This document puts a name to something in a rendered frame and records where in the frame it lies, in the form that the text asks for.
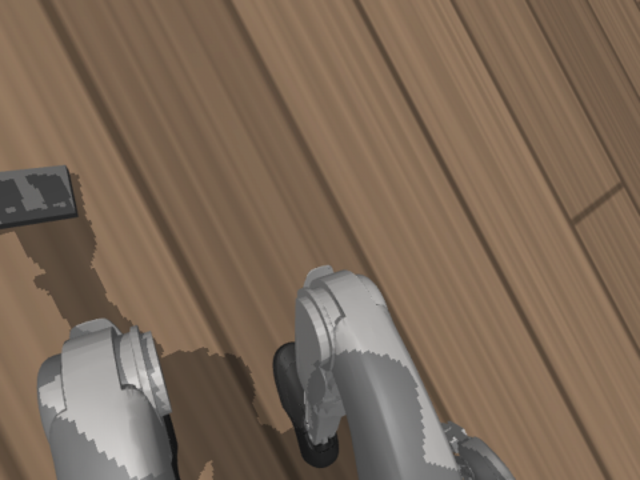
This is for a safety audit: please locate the left robot foot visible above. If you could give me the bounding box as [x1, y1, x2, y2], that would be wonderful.
[163, 414, 180, 480]

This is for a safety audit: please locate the small box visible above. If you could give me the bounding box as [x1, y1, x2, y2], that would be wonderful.
[0, 165, 78, 229]

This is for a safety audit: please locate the right robot foot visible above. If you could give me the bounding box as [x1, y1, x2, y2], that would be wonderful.
[273, 342, 339, 468]

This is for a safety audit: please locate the right robot hand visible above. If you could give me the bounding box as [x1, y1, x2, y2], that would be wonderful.
[440, 421, 516, 480]

